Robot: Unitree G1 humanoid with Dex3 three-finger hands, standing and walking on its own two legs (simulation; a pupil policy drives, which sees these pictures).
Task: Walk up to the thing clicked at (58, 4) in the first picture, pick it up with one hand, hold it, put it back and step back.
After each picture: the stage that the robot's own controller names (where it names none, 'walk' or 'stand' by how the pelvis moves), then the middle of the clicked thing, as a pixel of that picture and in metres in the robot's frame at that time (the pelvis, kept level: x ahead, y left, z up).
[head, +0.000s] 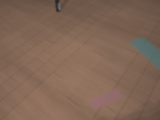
stand; (57, 3) +2.21 +0.39 -0.66
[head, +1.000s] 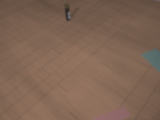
walk; (67, 12) +2.10 +0.38 -0.66
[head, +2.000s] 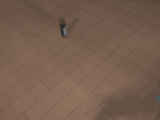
walk; (63, 27) +1.51 +0.33 -0.65
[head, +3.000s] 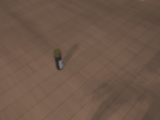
walk; (58, 60) +1.02 +0.28 -0.65
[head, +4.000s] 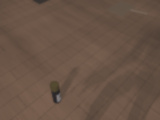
walk; (55, 92) +0.67 +0.22 -0.63
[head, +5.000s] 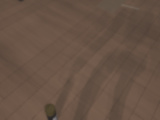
stand; (51, 114) +0.43 +0.19 -0.63
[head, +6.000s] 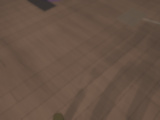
stand; out of the picture +0.41 +0.17 -0.65
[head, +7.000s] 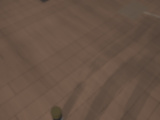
stand; (57, 117) +0.42 +0.17 -0.64
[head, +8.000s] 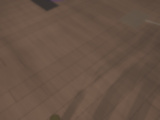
stand; out of the picture +0.40 +0.19 -0.65
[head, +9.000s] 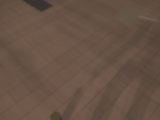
stand; out of the picture +0.42 +0.19 -0.66
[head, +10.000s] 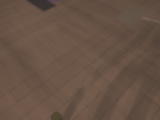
stand; out of the picture +0.42 +0.19 -0.66
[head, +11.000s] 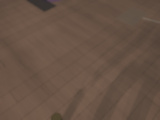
stand; out of the picture +0.42 +0.19 -0.66
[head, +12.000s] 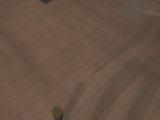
go down; (59, 117) +0.43 +0.18 -0.65
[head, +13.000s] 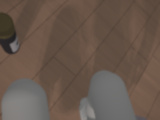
go down; (7, 37) +0.50 +0.22 -0.24
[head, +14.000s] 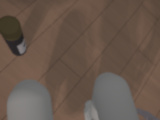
close in; (14, 39) +0.50 +0.22 -0.24
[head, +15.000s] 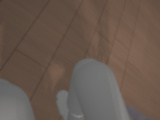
close in; out of the picture +0.49 +0.26 -0.16
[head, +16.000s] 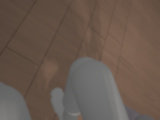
close; out of the picture +0.48 +0.27 -0.16
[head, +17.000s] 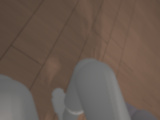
lift; out of the picture +0.43 +0.24 -0.17
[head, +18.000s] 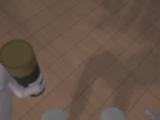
lift; (28, 74) +0.34 +0.17 +0.04
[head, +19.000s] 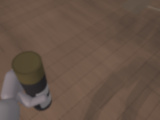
hold; (36, 86) +0.31 +0.16 +0.05
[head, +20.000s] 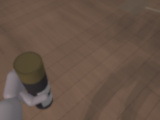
hold; (37, 85) +0.31 +0.16 +0.05
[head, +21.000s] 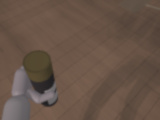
crouch; (44, 83) +0.32 +0.14 +0.04
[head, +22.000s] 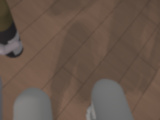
crouch; (5, 33) +0.48 +0.20 -0.03
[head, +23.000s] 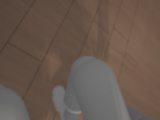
lower; out of the picture +0.46 +0.27 -0.17
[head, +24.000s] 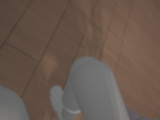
lower; out of the picture +0.47 +0.28 -0.17
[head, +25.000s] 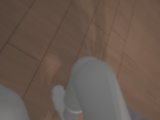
lower; out of the picture +0.47 +0.28 -0.16
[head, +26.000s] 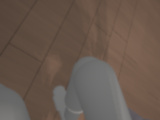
lower; out of the picture +0.47 +0.28 -0.16
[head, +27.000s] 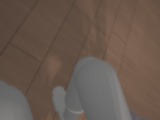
loosen; out of the picture +0.46 +0.26 -0.16
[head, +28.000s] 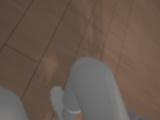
withdraw; out of the picture +0.46 +0.27 -0.18
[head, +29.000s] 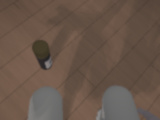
walk; (43, 57) +0.49 +0.19 -0.32
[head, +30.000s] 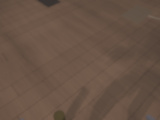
stand; out of the picture +0.42 +0.15 -0.59
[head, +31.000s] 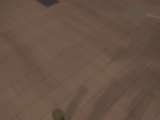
stand; out of the picture +0.43 +0.17 -0.60
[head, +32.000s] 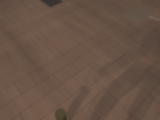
stand; out of the picture +0.43 +0.15 -0.63
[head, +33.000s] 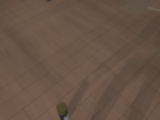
walk; (63, 113) +0.45 +0.16 -0.65
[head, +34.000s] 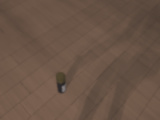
walk; (61, 83) +0.61 +0.13 -0.64
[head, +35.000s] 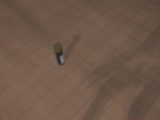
walk; (59, 54) +0.92 +0.27 -0.62
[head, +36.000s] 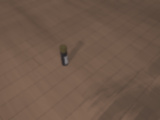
stand; (64, 55) +1.07 +0.19 -0.64
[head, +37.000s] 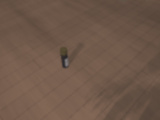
stand; (64, 58) +1.06 +0.20 -0.66
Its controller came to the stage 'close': yes
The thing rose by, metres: 0.69
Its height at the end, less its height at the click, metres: +0.00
